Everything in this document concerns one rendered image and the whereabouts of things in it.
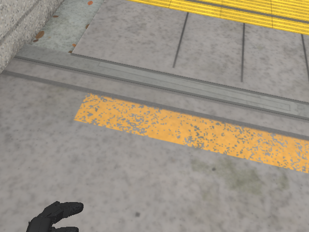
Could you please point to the left robot hand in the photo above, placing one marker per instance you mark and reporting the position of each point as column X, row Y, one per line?
column 54, row 213

